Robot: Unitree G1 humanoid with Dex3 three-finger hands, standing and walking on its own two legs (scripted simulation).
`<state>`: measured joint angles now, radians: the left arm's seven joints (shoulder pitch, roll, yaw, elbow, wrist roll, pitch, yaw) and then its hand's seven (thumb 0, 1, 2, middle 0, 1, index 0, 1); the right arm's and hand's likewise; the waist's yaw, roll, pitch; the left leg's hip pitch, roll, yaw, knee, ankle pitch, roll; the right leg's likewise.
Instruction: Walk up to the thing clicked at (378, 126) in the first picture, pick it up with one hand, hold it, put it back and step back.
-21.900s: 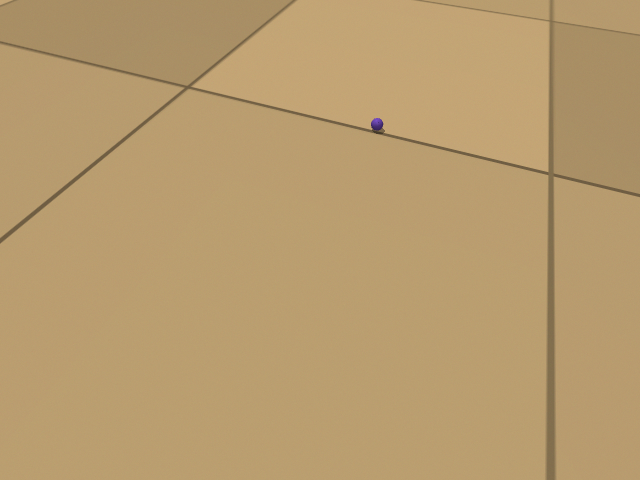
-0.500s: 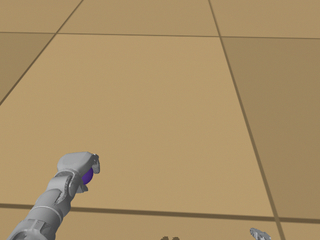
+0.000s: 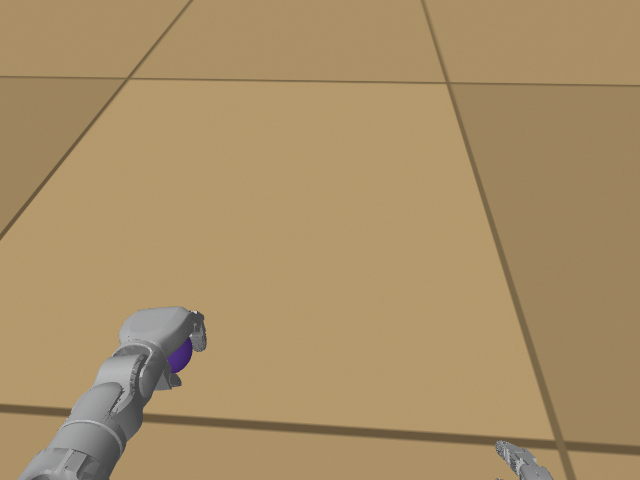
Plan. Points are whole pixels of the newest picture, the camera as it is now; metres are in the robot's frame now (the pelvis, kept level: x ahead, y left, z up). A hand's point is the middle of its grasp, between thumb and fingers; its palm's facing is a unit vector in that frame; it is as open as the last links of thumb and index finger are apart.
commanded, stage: hold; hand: left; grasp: from above
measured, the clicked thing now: (168, 351) +0.31 +0.23 -0.06
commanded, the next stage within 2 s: crouch in 0.84 s
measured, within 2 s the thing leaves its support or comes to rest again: neither
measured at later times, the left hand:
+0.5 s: hand (166, 363) +0.28 +0.22 -0.04, palm faces -0.46 -0.06 -0.88, open 7.7 cm
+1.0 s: hand (166, 361) +0.29 +0.22 -0.03, palm faces -0.45 -0.06 -0.89, open 7.7 cm
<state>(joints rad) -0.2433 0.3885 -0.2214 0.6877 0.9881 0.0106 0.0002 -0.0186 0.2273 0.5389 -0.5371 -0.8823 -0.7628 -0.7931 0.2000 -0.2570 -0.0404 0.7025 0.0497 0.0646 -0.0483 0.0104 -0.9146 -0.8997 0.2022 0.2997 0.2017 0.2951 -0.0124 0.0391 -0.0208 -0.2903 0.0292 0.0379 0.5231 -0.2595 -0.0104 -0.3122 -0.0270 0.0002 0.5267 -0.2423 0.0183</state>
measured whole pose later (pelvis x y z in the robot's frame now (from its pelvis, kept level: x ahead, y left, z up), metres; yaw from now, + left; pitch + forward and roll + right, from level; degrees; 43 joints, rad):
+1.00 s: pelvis +0.00 +0.00 +0.00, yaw +0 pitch +0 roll +0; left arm -0.23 0.39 -0.23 0.63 0.99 0.00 -0.04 -0.01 0.25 0.49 -0.53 -0.90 -0.77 -0.77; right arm 0.18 -0.25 -0.03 0.70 0.06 0.08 -0.06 0.01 -0.91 -0.90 0.20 0.30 0.20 0.30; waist 0.00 0.04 -0.01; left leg -0.23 0.03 0.04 0.47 -0.23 -0.01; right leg -0.26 -0.03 0.00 0.48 -0.22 0.02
